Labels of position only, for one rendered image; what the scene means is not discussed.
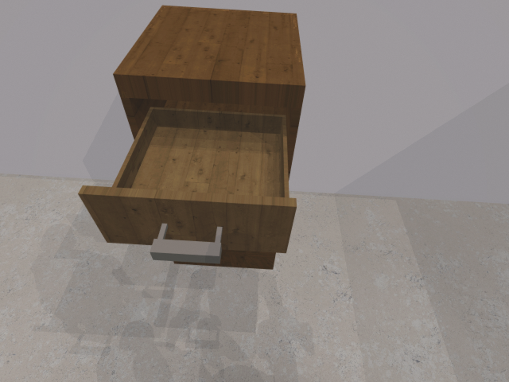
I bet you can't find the handle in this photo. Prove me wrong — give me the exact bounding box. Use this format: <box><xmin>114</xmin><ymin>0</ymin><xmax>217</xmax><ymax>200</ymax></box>
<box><xmin>150</xmin><ymin>224</ymin><xmax>223</xmax><ymax>264</ymax></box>

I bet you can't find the cabinet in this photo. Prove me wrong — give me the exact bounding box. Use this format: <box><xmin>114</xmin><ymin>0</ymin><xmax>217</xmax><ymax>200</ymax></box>
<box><xmin>113</xmin><ymin>6</ymin><xmax>305</xmax><ymax>270</ymax></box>

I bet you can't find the drawer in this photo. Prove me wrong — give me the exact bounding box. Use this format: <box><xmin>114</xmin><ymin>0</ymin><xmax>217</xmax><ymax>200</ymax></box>
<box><xmin>78</xmin><ymin>107</ymin><xmax>297</xmax><ymax>253</ymax></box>

